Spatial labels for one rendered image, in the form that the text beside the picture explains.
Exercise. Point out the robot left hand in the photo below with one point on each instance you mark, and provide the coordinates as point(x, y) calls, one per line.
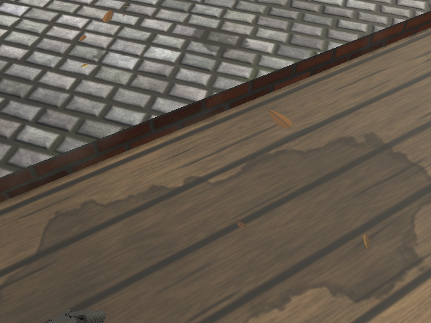
point(82, 316)

